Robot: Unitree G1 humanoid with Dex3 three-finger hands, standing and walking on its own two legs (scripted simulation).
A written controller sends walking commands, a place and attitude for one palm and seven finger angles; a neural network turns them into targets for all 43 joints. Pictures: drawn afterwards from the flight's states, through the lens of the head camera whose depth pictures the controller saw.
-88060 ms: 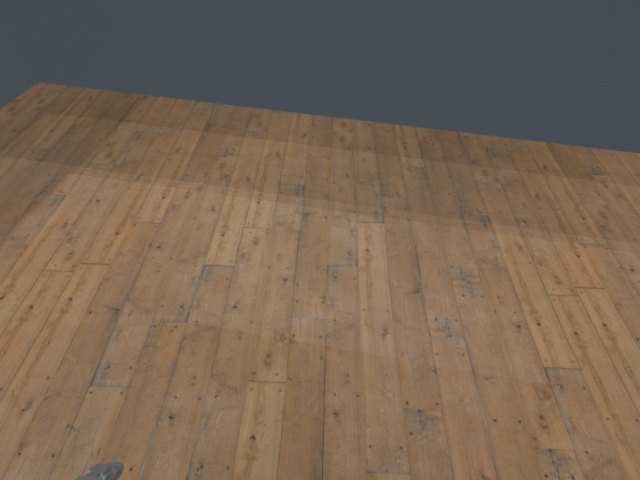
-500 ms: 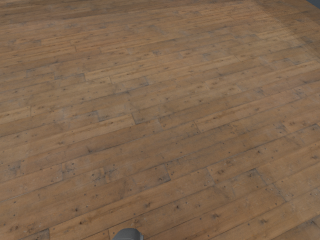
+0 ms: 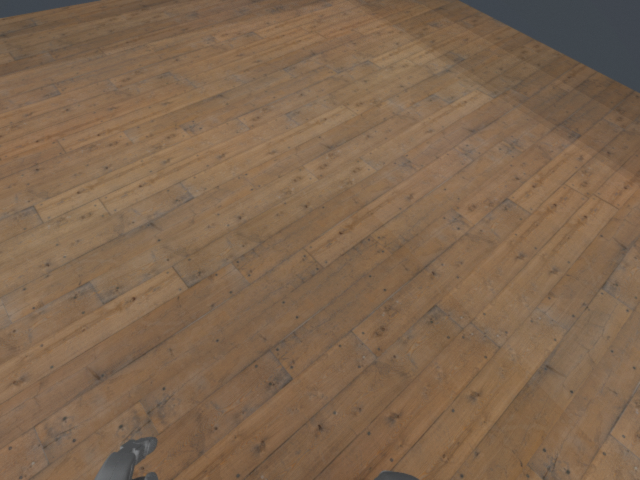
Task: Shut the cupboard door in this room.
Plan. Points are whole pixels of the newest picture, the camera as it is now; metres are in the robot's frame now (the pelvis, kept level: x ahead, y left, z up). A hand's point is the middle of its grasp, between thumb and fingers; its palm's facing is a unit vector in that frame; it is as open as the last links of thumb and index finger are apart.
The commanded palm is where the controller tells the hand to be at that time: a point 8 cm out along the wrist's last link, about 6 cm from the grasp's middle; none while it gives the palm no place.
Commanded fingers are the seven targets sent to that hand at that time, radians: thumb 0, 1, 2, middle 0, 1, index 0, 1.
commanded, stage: turn to face it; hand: left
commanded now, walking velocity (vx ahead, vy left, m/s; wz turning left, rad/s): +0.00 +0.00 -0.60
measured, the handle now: out of the picture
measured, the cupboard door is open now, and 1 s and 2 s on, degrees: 59 59 59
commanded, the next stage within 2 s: none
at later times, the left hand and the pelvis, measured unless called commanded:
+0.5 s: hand (193, 476) +0.15 +0.19 -0.19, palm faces -0.25 -0.95 -0.19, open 7.4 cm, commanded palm none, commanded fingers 0.00 0.90 0.90 -0.20 -0.30 -0.20 -0.30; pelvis +0.03 +0.01 -0.01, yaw -17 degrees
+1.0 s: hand (270, 422) +0.22 +0.08 -0.16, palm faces -0.55 -0.79 -0.27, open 7.4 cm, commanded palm none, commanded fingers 0.00 0.90 0.90 -0.20 -0.30 -0.20 -0.30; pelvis +0.02 -0.03 +0.00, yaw -34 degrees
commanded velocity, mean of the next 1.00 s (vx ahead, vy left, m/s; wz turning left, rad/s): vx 0.00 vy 0.00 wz -0.60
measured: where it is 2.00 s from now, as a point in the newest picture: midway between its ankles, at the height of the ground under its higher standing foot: outside the picture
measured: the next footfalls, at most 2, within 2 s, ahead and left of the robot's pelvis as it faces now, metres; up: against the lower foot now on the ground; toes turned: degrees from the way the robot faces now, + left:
right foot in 0.08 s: +0.04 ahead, -0.14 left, +0.00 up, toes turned -8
left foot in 0.42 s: +0.12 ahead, +0.11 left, +0.00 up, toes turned -11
